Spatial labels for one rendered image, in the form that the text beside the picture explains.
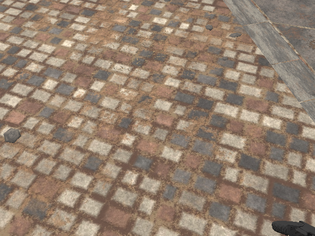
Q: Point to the right robot hand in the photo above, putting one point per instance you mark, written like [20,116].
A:
[293,228]

